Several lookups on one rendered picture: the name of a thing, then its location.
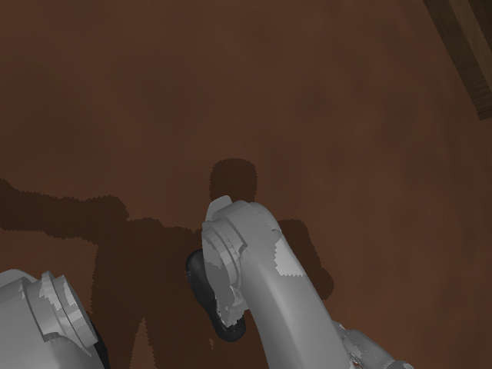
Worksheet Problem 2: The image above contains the left robot foot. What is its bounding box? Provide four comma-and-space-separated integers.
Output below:
89, 319, 111, 369

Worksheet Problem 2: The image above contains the right robot hand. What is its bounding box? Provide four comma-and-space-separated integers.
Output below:
333, 321, 396, 369

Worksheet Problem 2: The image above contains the bookshelf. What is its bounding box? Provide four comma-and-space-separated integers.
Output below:
423, 0, 492, 121

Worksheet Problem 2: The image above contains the right robot foot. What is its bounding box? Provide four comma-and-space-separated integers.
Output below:
185, 249, 246, 342

